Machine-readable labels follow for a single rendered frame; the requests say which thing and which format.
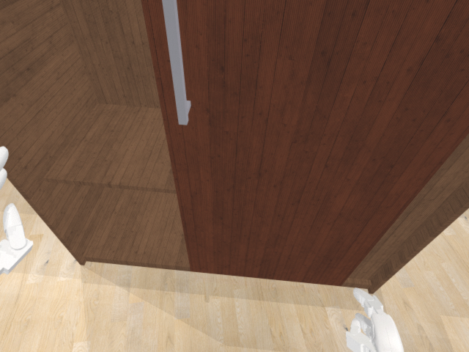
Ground wardrobe door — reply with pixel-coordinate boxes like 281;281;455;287
348;134;469;280
141;0;469;286

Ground left robot hand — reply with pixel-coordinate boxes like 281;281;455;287
0;147;33;275

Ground handle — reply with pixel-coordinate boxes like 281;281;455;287
162;0;191;125

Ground right robot hand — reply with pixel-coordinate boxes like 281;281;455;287
346;288;404;352

